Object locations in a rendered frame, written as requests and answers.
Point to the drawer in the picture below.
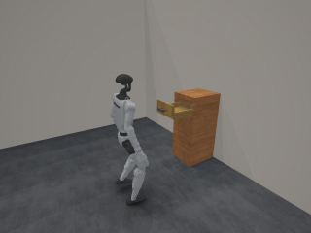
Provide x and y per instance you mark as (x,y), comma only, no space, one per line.
(175,110)

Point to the handle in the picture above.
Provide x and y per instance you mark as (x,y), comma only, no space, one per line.
(160,109)

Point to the robot right upper arm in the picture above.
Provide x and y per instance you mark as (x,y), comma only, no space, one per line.
(130,109)

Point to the humanoid robot torso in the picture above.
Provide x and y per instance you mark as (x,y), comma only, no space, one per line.
(119,112)

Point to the right robot hand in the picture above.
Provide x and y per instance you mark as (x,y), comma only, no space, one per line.
(142,158)

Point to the robot left upper arm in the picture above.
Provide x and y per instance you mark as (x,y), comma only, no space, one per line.
(112,112)

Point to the right robot forearm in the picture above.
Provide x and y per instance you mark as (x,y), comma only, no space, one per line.
(131,136)

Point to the cabinet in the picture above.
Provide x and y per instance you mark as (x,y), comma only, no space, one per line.
(194,136)

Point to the left robot foot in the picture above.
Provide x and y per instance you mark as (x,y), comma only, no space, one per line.
(125,181)

